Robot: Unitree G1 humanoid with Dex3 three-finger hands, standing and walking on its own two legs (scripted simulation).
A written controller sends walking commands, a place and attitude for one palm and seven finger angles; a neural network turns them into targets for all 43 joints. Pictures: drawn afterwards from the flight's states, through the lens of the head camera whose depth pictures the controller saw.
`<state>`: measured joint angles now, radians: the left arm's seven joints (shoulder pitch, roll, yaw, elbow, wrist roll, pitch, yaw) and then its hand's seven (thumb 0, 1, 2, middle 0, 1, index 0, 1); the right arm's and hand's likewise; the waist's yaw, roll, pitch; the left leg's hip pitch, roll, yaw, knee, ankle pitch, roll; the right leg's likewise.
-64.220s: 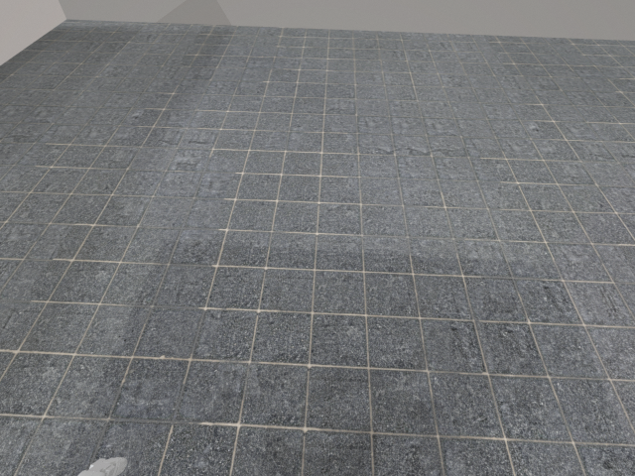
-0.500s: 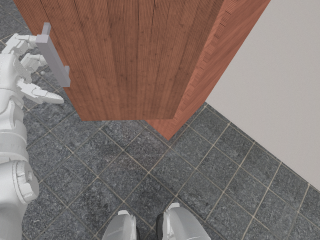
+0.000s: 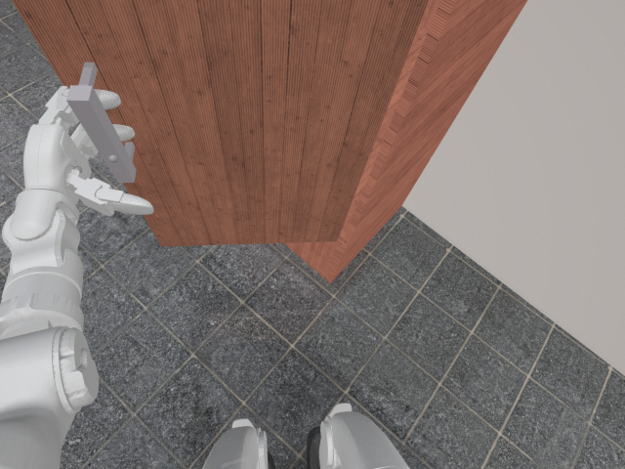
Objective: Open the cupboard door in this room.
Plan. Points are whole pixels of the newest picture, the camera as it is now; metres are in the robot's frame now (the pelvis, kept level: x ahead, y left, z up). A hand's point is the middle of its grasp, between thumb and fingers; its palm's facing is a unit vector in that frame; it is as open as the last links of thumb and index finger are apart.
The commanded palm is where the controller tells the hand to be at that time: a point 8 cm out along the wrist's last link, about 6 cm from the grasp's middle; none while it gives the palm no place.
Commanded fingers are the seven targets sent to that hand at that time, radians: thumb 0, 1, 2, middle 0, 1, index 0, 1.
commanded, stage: slide the fingers in behind the handle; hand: left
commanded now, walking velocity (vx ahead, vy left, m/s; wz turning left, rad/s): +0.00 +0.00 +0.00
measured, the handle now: (109, 127) +0.54 +0.23 +0.05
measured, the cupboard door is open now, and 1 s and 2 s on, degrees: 46 46 71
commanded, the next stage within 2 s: close the thumb around the handle in 0.42 s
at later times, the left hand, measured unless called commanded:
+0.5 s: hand (112, 161) +0.48 +0.22 +0.06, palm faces +0.01 -1.00 -0.01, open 14.0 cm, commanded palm +0.46 +0.26 +0.05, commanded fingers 0.00 -0.50 0.30 -0.30 -1.20 -0.30 -1.20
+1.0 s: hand (117, 156) +0.49 +0.21 +0.05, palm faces +0.01 -1.00 -0.01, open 7.9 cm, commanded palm +0.47 +0.26 +0.05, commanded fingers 0.00 0.90 0.90 -0.40 -1.35 -0.40 -1.35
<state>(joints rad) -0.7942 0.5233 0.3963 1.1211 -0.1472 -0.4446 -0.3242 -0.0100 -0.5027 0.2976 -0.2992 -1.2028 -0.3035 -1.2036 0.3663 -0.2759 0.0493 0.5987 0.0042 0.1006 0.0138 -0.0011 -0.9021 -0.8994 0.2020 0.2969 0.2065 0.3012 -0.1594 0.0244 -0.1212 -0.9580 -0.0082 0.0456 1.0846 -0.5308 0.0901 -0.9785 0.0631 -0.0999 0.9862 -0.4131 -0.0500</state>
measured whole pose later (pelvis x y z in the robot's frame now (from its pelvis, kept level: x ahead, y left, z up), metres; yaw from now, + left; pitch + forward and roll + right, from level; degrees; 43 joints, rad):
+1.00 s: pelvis +0.00 +0.00 +0.00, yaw +0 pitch +23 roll -4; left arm -0.83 0.53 0.40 1.15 -0.14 -0.45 -0.30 0.00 0.37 0.67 -0.36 -1.30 -0.37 -1.30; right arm 0.38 -0.28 0.05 0.60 0.00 0.09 0.01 0.00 -0.90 -0.90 0.20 0.30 0.21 0.30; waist -0.17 0.03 -0.12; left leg -0.98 -0.01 0.05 1.10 -0.53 0.10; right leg -1.00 0.06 -0.10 1.00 -0.41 -0.05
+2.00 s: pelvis +0.00 -0.01 +0.01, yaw +1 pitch +17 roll -1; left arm -0.08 0.06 0.08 0.35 -0.09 -0.42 0.22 0.02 0.69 0.76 -0.37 -1.33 -0.36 -1.30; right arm 0.18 -0.20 0.02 0.52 -0.03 0.05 0.04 0.00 -0.90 -0.90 0.20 0.30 0.20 0.30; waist -0.01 0.02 -0.16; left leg -0.79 -0.03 0.07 1.02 -0.52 0.08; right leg -0.84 0.05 -0.06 0.99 -0.44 -0.06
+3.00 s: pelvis -0.01 -0.06 +0.01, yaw +5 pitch +13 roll +1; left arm 0.18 -0.04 -0.16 0.15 0.01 -0.36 0.46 0.00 -0.31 0.38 -0.31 -1.20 -0.32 -1.20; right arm 0.19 -0.20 0.01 0.56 -0.06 -0.03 0.02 0.01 -0.90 -0.90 0.20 0.30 0.20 0.30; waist -0.01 0.03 -0.16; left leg -0.76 -0.04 -0.01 1.02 -0.48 0.01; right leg -0.80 0.03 -0.14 1.00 -0.44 -0.12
